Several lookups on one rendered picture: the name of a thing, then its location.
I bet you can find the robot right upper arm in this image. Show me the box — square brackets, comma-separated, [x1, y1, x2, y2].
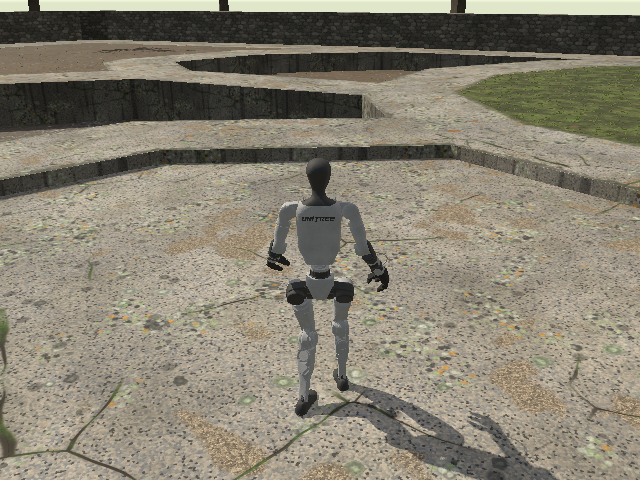
[339, 201, 371, 256]

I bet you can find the left robot thigh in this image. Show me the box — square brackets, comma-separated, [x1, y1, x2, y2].
[286, 279, 318, 349]

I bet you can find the robot right foot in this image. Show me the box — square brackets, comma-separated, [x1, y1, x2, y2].
[333, 368, 349, 391]

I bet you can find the left robot forearm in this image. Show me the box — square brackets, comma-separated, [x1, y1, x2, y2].
[267, 239, 282, 263]

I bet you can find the left robot hand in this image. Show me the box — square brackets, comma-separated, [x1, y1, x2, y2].
[266, 255, 290, 271]

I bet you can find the right robot forearm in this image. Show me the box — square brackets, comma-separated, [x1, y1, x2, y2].
[362, 240, 385, 276]

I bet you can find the robot left upper arm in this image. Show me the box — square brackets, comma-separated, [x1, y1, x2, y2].
[271, 201, 298, 254]

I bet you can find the right robot hand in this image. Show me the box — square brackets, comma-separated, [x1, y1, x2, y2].
[367, 267, 389, 292]

